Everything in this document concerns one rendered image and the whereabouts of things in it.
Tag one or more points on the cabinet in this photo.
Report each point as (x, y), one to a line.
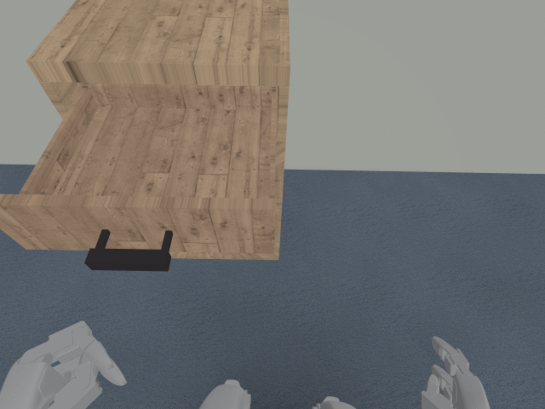
(177, 42)

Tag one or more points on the left robot thigh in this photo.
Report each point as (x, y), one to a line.
(227, 396)

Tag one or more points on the robot left shin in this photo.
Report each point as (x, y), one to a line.
(232, 382)

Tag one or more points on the handle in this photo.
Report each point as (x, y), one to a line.
(100, 258)

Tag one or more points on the left robot hand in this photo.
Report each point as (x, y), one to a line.
(32, 383)

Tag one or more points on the right robot hand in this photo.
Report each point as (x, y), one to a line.
(462, 391)

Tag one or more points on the drawer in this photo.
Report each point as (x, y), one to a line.
(139, 159)

